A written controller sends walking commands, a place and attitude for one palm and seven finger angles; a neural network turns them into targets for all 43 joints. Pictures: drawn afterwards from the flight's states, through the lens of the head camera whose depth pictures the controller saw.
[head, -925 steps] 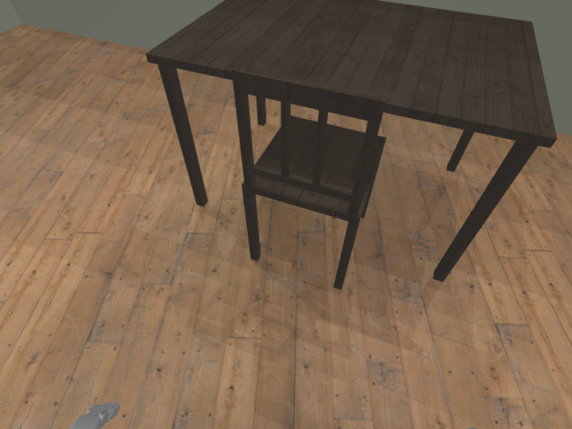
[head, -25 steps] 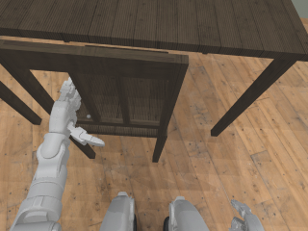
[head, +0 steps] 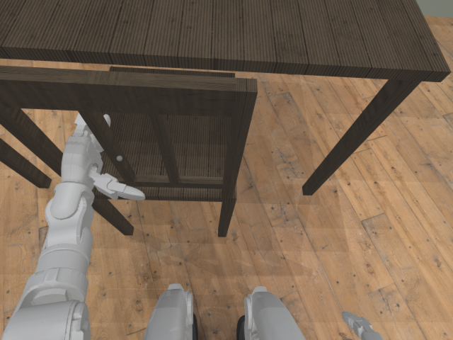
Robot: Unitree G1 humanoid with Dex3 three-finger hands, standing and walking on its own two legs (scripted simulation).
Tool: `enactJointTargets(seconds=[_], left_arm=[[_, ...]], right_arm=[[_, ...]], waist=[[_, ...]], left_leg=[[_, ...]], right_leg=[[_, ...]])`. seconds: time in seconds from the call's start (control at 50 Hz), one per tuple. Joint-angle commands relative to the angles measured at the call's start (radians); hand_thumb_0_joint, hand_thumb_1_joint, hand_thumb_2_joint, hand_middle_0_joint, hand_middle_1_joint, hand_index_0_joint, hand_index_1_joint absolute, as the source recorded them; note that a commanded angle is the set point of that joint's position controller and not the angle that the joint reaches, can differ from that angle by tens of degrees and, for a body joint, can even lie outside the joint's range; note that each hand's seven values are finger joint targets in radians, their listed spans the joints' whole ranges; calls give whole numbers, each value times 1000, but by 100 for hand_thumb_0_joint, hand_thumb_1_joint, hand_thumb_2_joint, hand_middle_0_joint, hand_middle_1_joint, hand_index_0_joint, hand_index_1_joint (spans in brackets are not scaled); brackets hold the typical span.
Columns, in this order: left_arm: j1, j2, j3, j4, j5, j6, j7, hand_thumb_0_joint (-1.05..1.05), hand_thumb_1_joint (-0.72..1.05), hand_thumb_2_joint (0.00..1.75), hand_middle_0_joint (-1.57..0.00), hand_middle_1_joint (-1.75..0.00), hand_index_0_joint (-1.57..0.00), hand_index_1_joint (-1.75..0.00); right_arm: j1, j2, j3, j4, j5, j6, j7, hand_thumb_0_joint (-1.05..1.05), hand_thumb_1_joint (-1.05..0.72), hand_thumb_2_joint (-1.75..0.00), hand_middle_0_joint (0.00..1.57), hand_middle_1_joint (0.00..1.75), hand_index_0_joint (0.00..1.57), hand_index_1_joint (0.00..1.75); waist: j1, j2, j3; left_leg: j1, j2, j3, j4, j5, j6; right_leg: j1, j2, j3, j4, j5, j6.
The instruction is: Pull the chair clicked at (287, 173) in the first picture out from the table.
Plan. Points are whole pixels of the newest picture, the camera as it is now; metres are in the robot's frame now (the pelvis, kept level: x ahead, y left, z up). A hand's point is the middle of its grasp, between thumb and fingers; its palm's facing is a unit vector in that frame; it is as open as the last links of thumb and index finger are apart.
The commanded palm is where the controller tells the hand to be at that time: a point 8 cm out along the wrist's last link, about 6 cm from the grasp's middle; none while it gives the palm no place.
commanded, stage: push the fingers through the gap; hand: left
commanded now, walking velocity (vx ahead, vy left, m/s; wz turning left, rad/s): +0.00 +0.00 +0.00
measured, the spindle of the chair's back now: (113, 149) +0.45 +0.20 -0.01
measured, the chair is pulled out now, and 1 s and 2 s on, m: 0.00 0.00 0.05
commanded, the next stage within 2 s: hook a spindle and tug to test in 0.18 s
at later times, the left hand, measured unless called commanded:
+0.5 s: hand (119, 159) +0.42 +0.18 +0.02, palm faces -0.03 -1.00 -0.04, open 16.4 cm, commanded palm +0.39 +0.22 +0.02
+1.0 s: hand (118, 158) +0.42 +0.18 +0.02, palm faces -0.04 -1.00 -0.04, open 8.4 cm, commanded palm +0.40 +0.23 +0.02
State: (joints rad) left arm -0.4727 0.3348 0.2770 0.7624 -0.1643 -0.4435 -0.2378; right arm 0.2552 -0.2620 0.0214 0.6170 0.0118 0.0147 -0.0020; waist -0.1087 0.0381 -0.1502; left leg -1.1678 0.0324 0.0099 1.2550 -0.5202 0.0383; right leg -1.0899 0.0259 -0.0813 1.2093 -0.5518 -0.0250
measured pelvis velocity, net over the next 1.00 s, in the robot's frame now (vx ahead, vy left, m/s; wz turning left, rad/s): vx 0.00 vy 0.01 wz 0.00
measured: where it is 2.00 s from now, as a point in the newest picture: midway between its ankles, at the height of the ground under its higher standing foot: outside the picture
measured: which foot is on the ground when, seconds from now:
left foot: down 0.00-1.00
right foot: down 0.00-1.00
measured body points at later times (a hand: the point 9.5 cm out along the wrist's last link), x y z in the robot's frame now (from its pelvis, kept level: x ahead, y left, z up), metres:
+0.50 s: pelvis +0.00 +0.01 +0.00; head +0.13 +0.03 +0.43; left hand +0.41 +0.23 +0.02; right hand +0.10 -0.25 -0.12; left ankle +0.03 +0.09 -0.63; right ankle +0.01 -0.11 -0.63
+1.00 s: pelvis +0.00 +0.01 +0.00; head +0.14 +0.03 +0.43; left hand +0.42 +0.23 +0.02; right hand +0.10 -0.25 -0.12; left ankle +0.03 +0.09 -0.63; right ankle +0.01 -0.11 -0.63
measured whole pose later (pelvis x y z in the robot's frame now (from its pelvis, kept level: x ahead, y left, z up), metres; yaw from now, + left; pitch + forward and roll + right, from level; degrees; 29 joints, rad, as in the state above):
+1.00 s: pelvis +0.00 +0.01 +0.00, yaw +0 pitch +25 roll -4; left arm -0.46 0.31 0.24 0.74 -0.16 -0.46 -0.20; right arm 0.25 -0.25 0.02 0.62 0.01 0.03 0.01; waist -0.10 0.04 -0.15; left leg -1.16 0.03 0.01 1.25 -0.52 0.05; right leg -1.08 0.02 -0.08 1.20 -0.55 -0.01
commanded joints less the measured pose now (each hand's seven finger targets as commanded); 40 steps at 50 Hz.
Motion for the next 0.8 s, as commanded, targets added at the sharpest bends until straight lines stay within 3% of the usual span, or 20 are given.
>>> enactJointTargets(seconds=[0.0, 0.1, 0.14, 0.18, 0.22, 0.26, 0.32, 0.34, 0.36, 0.44, 0.46, 0.52, 0.56, 0.58, 0.62, 0.64, 0.68, 0.78], left_arm=[[-267, 200, 47, -271, -21, -100, 19, 0, -50, 30, -6, -8, -6, -8], [-311, 166, 3, -205, -10, -113, 4, 0, -50, 30, -6, -8, -6, -8], [-299, 167, 7, -168, -11, -105, -3, 0, -50, 30, -6, -8, -6, -8], [-327, 149, -11, -181, -15, -103, -9, 0, -50, 30, -6, -8, -6, -8], [-303, 168, 9, -206, -19, -102, -9, 0, -50, 30, -6, -8, -6, -8], [-284, 177, 20, -230, -23, -102, 1, 0, -50, 30, -6, -8, -6, -8], [-297, 168, 12, -233, -11, -103, 21, 0, -50, 30, -11, -24, -11, -24], [-310, 139, -7, -228, -14, -100, 27, 0, -50, 30, -13, -30, -13, -30], [-292, 157, 12, -211, -7, -100, 34, 0, -50, 30, -15, -35, -15, -35], [-339, 153, 2, -179, 5, -103, 43, 0, -50, 30, -22, -57, -22, -57], [-328, 174, 19, -191, 8, -106, 44, 0, -50, 30, -24, -63, -24, -63], [-305, 144, -10, -246, 3, -108, 38, 0, -50, 30, -29, -79, -29, -79], [-297, 137, -20, -243, 1, -101, 36, 0, -50, 30, -32, -90, -32, -90], [-302, 106, -42, -225, 0, -95, 35, 0, -44, 32, -34, -96, -34, -96], [-313, 126, -27, -197, 5, -88, 40, 0, -33, 37, -38, -107, -38, -107], [-316, 110, -35, -192, 2, -86, 43, 0, -28, 40, -39, -112, -39, -112], [-342, 132, -13, -187, 1, -89, 51, 0, -16, 44, -43, -123, -43, -123], [-306, 144, -7, -230, 6, -107, 51, 0, 12, 56, -50, -145, -50, -145]], right_arm=[[70, -149, -63, -97, -3, -31, -6, 0, -90, -90, 20, 30, 20, 30], [80, -156, -67, -68, -3, -37, -8, 0, -90, -90, 20, 30, 20, 30], [78, -164, -69, -67, -1, -34, -10, 0, -90, -90, 20, 30, 20, 30], [78, -164, -69, -69, -2, -37, -10, 0, -90, -90, 20, 30, 20, 30], [75, -165, -71, -75, -2, -35, -10, 0, -90, -90, 20, 30, 20, 30], [71, -164, -70, -84, -3, -33, -11, 0, -90, -90, 20, 30, 20, 30], [69, -161, -68, -82, -5, -31, -9, 0, -90, -90, 20, 30, 20, 30], [66, -156, -67, -81, -5, -31, -7, 0, -90, -90, 20, 30, 20, 30], [68, -160, -68, -81, -5, -30, -8, 0, -90, -90, 20, 30, 20, 30], [64, -160, -65, -78, -7, -27, -9, 0, -90, -90, 20, 30, 20, 30], [66, -162, -66, -83, -8, -27, -9, 0, -90, -90, 20, 30, 20, 30], [66, -159, -68, -93, -8, -25, -3, 0, -90, -90, 20, 30, 20, 30], [65, -158, -68, -92, -6, -21, -3, 0, -90, -90, 20, 30, 20, 30], [67, -157, -68, -89, -6, -21, -2, 0, -90, -90, 20, 30, 20, 30], [70, -162, -68, -81, -5, -18, -4, 0, -90, -90, 20, 30, 20, 30], [69, -160, -68, -83, -4, -16, -4, 0, -90, -90, 20, 30, 20, 30], [69, -162, -67, -79, -5, -19, -7, 0, -90, -90, 20, 30, 20, 30], [70, -158, -69, -88, -10, -20, -4, 0, -90, -90, 20, 30, 20, 30]], waist=[[15, 66, -488], [-19, 51, -427], [-17, 38, -411], [-17, 64, -433], [4, 92, -473], [12, 75, -497], [5, 74, -484], [-6, 54, -464], [2, 36, -453], [-14, 27, -422], [1, 46, -442], [9, 97, -505], [4, 86, -486], [-12, 75, -469], [-12, 56, -430], [-16, 37, -433], [-16, 41, -426], [4, 76, -510]], left_leg=[[389, -14, -55, -131, 386, -13], [372, -11, -64, -123, 333, -13], [371, -10, -69, -129, 311, -14], [402, -11, -75, -127, 328, -13], [456, -9, -83, -136, 366, -22], [466, -7, -84, -139, 388, -23], [458, -5, -92, -139, 389, -25], [445, -8, -89, -139, 365, -22], [427, -7, -89, -141, 351, -23], [388, -11, -83, -136, 298, -18], [397, -11, -82, -137, 311, -20], [489, -5, -94, -143, 389, -30], [482, -3, -96, -146, 388, -32], [480, -2, -101, -143, 384, -28], [449, -1, -103, -148, 349, -29], [433, -5, -99, -146, 330, -24], [416, -7, -94, -139, 314, -21], [464, -8, -89, -133, 398, -25]], right_leg=[[235, -1, 63, -150, 371, 0], [166, 0, 58, -154, 308, 0], [146, 0, 52, -158, 277, -1], [130, -2, 48, -152, 280, -4], [130, -3, 42, -151, 289, -8], [150, -3, 40, -149, 306, -7], [132, -2, 36, -140, 299, -5], [128, -1, 36, -146, 287, -1], [132, -1, 35, -146, 275, -3], [118, -1, 41, -149, 243, -1], [131, -1, 43, -145, 252, -4], [117, -1, 33, -139, 284, -9], [117, 0, 31, -142, 286, -9], [96, 2, 28, -143, 278, -7], [86, 2, 25, -144, 252, -7], [96, 2, 28, -150, 246, -4], [93, 1, 33, -148, 239, -4], [134, 1, 37, -136, 306, -8]])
